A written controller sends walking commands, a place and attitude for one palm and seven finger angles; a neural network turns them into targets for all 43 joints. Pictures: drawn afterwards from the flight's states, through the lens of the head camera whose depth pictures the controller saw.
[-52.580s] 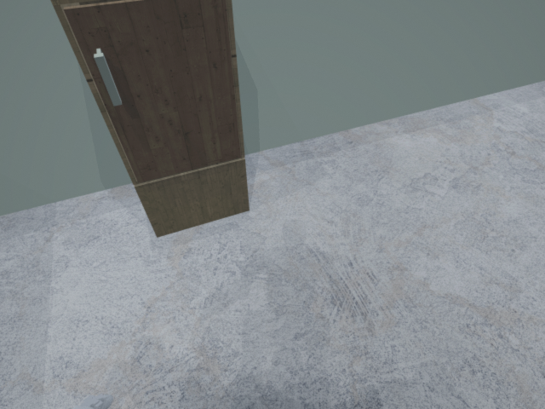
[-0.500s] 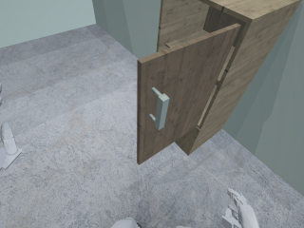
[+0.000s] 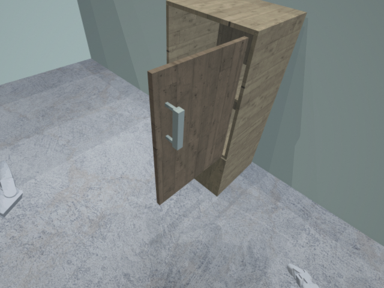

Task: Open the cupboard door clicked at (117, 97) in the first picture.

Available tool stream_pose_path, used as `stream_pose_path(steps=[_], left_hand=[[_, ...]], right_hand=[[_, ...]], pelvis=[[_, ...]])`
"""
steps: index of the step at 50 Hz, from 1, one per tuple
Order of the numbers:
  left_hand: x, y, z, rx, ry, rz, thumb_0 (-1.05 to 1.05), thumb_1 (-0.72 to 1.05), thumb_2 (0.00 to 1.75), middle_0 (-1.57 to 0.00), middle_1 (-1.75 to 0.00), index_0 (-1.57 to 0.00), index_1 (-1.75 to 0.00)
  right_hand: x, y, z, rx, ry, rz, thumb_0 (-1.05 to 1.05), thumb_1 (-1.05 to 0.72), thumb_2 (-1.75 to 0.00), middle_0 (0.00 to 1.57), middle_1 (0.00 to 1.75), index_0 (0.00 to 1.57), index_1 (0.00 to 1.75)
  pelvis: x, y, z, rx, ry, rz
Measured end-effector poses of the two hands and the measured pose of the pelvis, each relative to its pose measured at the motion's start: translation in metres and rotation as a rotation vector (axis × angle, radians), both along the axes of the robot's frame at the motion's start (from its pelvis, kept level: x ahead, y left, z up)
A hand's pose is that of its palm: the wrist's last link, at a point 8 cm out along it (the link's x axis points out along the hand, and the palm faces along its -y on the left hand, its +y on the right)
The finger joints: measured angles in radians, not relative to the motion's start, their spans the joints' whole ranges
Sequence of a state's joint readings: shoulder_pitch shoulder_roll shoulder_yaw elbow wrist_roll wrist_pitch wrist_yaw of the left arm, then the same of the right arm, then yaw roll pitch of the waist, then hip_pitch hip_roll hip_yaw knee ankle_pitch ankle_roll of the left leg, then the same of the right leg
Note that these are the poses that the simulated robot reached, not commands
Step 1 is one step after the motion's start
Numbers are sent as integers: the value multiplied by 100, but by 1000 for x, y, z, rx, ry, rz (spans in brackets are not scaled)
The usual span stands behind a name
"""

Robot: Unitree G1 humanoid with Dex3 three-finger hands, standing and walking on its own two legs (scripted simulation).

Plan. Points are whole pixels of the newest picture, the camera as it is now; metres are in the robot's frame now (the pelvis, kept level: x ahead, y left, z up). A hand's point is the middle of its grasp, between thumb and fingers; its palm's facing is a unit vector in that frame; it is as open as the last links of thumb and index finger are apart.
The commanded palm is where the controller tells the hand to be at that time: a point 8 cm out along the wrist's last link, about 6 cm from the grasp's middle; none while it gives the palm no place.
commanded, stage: stop stepping back and stand still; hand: left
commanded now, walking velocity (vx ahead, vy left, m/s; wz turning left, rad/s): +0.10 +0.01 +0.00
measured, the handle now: (173, 126) +0.54 +0.09 +0.04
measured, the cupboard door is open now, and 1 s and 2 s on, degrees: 88 88 88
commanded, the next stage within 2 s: let the arm hang, fingers relaxed in 0.56 s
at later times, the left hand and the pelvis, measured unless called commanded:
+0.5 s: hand out of the picture +0.17 +0.28 +0.18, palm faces +0.46 -0.76 -0.46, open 7.4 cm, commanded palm +0.10 +0.31 +0.19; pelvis -0.03 +0.01 +0.01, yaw +1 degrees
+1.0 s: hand out of the picture -0.03 +0.20 -0.16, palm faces +0.11 -0.98 -0.18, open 6.9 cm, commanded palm none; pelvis -0.06 +0.02 +0.01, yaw +4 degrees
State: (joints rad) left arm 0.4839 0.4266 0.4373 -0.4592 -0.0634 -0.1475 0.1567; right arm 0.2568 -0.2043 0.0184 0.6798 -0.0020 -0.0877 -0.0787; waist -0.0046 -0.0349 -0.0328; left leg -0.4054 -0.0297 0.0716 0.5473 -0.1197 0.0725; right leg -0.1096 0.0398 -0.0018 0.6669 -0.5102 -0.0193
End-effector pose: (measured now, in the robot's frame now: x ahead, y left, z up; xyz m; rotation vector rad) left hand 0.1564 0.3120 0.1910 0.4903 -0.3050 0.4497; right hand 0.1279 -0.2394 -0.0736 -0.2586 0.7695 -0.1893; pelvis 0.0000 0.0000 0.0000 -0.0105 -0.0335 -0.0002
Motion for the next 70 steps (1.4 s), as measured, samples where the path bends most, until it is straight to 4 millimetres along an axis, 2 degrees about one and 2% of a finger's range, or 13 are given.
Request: stream_pose_path(steps=[4,9,14,23,33,35,39,43,46,52,58,63,70], left_hand=[[-8,-11,1,-9,46,-8,1,89,90,-21,-30,-21,-31],[-40,-33,9,50,75,-80,1,89,90,-21,-30,-21,-31],[-46,-18,14,63,49,-12,1,88,90,-22,-30,-21,-31],[-36,5,5,44,39,16,1,89,90,-21,-30,-21,-31],[-38,-10,7,77,118,-21,1,89,90,-22,-30,-21,-31],[-33,-5,-20,61,219,-29,1,89,90,-21,-30,-21,-31],[-34,4,-144,-185,676,26,0,90,90,-20,-29,-20,-30],[-87,-28,-261,-431,1125,49,0,90,90,-20,-29,-19,-30],[-144,-65,-312,-586,1379,37,1,91,90,-20,-29,-19,-30],[-225,-58,-327,-690,1555,183,-2,101,90,-21,-30,-20,-30],[-283,-52,-318,-702,1703,267,-1,95,90,-21,-29,-20,-30],[-299,-51,-313,-700,1741,291,0,93,90,-20,-29,-20,-30],[-283,-57,-316,-705,1694,253,0,91,90,-20,-29,-20,-30]], right_hand=[[-26,-4,6,19,-22,-19,1,-90,-90,20,30,20,30],[-51,-13,6,22,23,-21,1,-90,-90,20,30,20,30],[-62,-18,6,-2,62,-32,1,-90,-90,20,30,20,30],[-27,3,3,-6,-14,-8,1,-90,-90,20,30,20,30],[3,43,6,124,-75,90,1,-90,-90,20,30,20,30],[4,41,-4,134,-48,122,0,-90,-90,20,30,20,30],[-6,30,-34,114,85,130,0,-90,-90,20,30,20,30],[-39,19,-43,73,216,87,0,-90,-90,20,30,20,30],[-75,15,-42,39,330,53,0,-90,-90,20,30,20,30],[-146,18,-43,19,574,13,0,-91,-90,20,30,20,30],[-190,37,-50,75,684,-24,0,-91,-90,20,30,20,30],[-207,58,-57,131,708,-38,0,-91,-90,20,30,20,30],[-213,81,-63,185,697,-40,0,-91,-90,20,30,20,30]], pelvis=[[-21,-7,7,5,-3,9],[-35,-11,12,24,12,-12],[-34,-7,20,36,33,6],[-33,14,7,32,16,14],[-34,7,11,-3,31,20],[-36,10,9,-1,46,37],[-43,19,1,4,53,58],[-49,22,0,18,29,64],[-53,22,3,17,13,65],[-60,21,13,-8,10,80],[-63,28,17,-8,6,75],[-66,34,18,-3,-1,66],[-68,40,17,3,-3,59]])
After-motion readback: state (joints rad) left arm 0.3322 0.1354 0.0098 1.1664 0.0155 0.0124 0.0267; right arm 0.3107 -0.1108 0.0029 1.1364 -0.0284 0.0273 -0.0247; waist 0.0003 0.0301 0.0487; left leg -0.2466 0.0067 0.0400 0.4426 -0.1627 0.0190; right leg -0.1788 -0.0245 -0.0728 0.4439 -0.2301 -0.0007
